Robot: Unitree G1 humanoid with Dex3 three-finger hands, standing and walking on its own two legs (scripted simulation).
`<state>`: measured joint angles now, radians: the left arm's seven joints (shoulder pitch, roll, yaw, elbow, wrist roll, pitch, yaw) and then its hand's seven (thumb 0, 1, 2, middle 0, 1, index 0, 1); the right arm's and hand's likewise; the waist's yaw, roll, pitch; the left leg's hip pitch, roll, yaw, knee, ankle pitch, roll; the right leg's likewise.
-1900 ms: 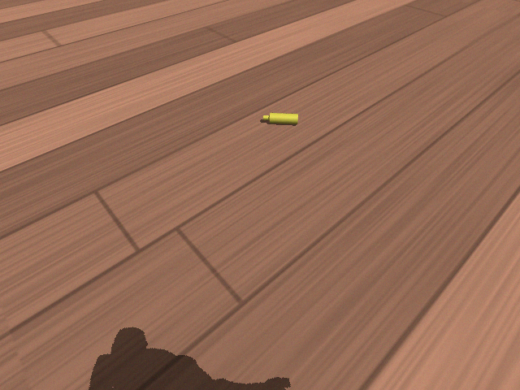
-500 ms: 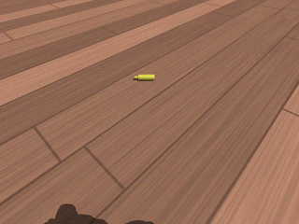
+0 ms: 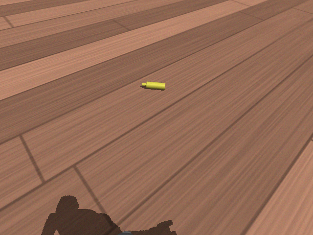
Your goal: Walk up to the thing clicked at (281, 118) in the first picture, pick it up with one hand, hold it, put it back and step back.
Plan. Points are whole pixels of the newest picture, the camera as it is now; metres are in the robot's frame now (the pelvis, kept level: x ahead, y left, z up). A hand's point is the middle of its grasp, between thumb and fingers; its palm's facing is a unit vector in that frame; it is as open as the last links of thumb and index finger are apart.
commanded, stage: walk up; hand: left
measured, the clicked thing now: (153, 85) +1.58 +0.14 -0.73
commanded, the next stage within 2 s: none
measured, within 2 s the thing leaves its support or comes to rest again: neither
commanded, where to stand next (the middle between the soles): +1.16 -0.18 m, yaw +0 degrees
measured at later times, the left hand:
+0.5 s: hand (109, 153) +0.40 +0.21 -0.12, palm faces -0.05 -0.91 -0.42, open 7.4 cm
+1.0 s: hand (121, 133) +0.52 +0.20 -0.16, palm faces -0.06 -0.95 -0.32, open 7.4 cm
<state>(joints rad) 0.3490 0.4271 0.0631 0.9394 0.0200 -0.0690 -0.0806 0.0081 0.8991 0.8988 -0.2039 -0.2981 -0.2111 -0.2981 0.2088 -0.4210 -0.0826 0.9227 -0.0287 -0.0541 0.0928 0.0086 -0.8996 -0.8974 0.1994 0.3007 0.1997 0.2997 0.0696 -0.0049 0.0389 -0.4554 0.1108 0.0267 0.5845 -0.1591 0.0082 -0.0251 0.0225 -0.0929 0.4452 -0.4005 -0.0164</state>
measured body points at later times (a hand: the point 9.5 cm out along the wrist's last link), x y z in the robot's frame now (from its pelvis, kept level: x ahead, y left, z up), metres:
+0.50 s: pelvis +0.27 -0.07 -0.02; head +0.27 -0.10 +0.43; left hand +0.40 +0.26 -0.09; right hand +0.28 -0.41 -0.15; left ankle +0.15 +0.11 -0.68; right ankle +0.35 -0.19 -0.73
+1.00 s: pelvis +0.50 -0.07 +0.00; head +0.52 -0.04 +0.45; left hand +0.53 +0.25 -0.14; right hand +0.61 -0.39 -0.08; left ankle +0.57 +0.04 -0.73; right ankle +0.41 -0.20 -0.66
